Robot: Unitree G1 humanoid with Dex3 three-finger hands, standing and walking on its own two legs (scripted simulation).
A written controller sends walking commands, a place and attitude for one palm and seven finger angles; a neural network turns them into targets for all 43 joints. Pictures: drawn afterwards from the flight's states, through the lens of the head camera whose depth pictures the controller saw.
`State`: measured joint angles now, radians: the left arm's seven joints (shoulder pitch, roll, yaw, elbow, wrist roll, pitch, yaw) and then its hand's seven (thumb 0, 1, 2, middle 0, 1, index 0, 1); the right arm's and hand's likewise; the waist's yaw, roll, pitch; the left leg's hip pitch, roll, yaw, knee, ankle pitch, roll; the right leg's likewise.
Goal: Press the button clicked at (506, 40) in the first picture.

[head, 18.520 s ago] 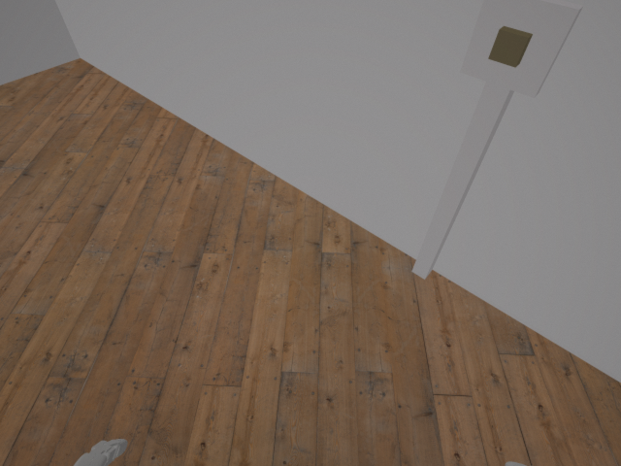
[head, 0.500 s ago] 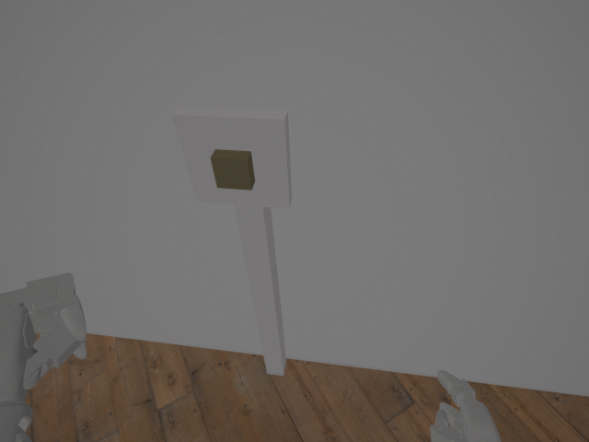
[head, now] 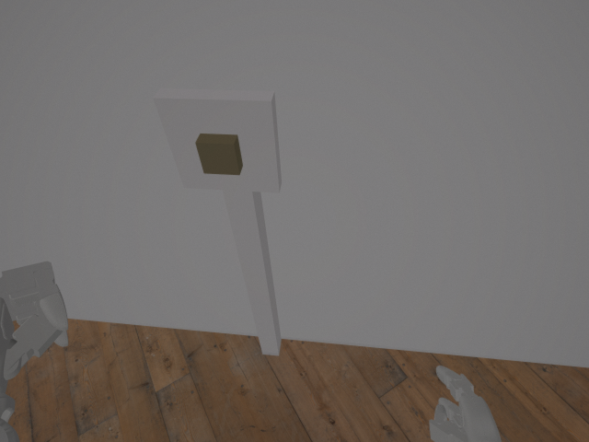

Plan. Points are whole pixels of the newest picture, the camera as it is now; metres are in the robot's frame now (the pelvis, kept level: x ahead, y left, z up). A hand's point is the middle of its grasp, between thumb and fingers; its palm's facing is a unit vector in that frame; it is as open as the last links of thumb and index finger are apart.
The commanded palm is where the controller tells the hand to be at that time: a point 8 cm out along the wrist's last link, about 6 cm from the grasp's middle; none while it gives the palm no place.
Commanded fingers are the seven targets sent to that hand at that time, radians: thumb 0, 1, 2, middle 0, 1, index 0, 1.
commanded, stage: step back with the hand held close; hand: left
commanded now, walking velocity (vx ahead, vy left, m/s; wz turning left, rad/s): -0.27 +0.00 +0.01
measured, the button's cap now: (220, 153) +0.51 +0.17 +0.13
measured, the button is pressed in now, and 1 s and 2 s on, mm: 0 0 0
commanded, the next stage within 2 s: stop stepping back and stand still in 1.02 s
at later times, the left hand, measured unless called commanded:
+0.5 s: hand (26, 387) +0.13 +0.26 +0.15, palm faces +0.34 -0.82 -0.46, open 3.1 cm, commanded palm +0.07 +0.30 +0.17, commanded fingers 0.00 0.90 0.90 -1.30 -1.50 -1.30 -1.50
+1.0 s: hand out of the picture +0.07 +0.26 +0.16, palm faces +0.28 -0.87 -0.41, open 3.1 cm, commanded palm +0.00 +0.31 +0.17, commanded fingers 0.00 0.90 0.90 -1.30 -1.50 -1.30 -1.50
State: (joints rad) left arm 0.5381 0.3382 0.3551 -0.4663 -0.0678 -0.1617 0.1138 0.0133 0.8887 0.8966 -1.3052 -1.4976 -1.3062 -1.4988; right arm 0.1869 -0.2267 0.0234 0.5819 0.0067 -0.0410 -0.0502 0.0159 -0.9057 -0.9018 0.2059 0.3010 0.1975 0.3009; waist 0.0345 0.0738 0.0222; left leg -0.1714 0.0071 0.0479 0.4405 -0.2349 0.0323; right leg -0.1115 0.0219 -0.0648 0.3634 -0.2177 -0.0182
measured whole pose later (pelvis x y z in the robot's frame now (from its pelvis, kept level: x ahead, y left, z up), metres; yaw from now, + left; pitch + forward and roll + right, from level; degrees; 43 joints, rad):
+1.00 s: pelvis -0.14 +0.03 -0.01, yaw -2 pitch +7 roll -3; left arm 0.61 0.43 0.37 -0.67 -0.07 -0.25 0.14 0.01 0.89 0.90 -1.31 -1.50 -1.31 -1.50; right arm 0.15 -0.15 0.03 0.61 -0.04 -0.12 -0.03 0.01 -0.90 -0.90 0.21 0.30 0.20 0.30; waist 0.00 -0.02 -0.01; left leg -0.48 0.01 0.05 0.25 0.12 0.07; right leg -0.12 0.07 -0.03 0.45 -0.44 -0.02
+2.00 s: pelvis -0.23 +0.09 -0.01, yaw -2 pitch -2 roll -1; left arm 0.57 0.34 0.35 -0.52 -0.03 -0.19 0.16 0.01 0.89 0.90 -1.31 -1.50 -1.31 -1.50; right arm 0.24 -0.20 0.02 0.66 0.00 -0.10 -0.09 0.02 -0.90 -0.90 0.21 0.30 0.20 0.30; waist 0.03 -0.03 0.00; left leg -0.31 -0.06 0.00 0.52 -0.19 0.07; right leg -0.17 0.00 -0.04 0.51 -0.32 0.01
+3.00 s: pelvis -0.25 +0.06 +0.00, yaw +1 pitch -1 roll +0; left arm 0.35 0.13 0.02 1.12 0.01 -0.01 0.03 0.00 0.91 0.90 -0.24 -0.35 -0.24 -0.35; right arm 0.33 -0.09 0.00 1.10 -0.02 0.03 -0.03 0.01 -0.91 -0.90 0.21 0.30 0.20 0.30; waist -0.01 0.03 0.03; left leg -0.30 -0.05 -0.04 0.40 -0.08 0.03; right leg -0.15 0.03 -0.07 0.45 -0.28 -0.05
